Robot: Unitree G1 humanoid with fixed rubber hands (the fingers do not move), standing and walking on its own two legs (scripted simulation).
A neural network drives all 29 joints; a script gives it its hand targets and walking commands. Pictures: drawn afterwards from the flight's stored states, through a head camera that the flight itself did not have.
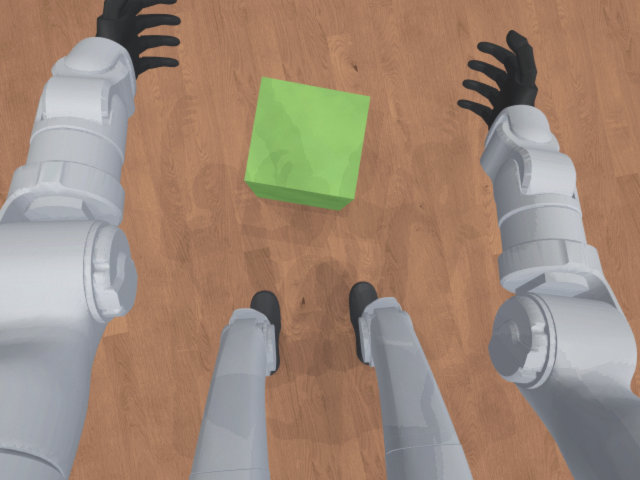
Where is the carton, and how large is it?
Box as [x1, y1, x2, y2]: [244, 77, 369, 210]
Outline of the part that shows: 262,77 244,180 255,194 260,197 339,210 353,199 369,96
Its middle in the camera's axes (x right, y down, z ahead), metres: -0.03 -0.18 +0.86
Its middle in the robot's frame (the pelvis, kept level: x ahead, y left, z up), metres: +0.55 -0.02 -0.53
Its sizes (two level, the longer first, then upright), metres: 0.210 0.200 0.250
